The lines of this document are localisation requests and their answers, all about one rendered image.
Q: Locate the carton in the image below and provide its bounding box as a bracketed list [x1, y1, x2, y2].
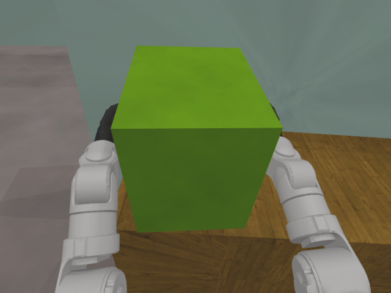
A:
[111, 46, 283, 233]

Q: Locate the robot left hand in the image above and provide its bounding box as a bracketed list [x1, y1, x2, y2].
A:
[94, 103, 118, 143]

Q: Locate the left robot forearm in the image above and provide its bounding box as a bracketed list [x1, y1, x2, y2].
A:
[55, 140, 120, 293]

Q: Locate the pedestal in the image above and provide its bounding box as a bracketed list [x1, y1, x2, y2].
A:
[112, 131, 391, 293]

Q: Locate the right robot forearm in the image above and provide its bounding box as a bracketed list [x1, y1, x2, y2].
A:
[266, 136, 371, 293]

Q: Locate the robot left upper arm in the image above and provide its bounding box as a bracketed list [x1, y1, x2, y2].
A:
[57, 267, 127, 293]

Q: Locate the robot right upper arm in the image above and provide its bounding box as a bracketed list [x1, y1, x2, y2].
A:
[292, 246, 370, 293]

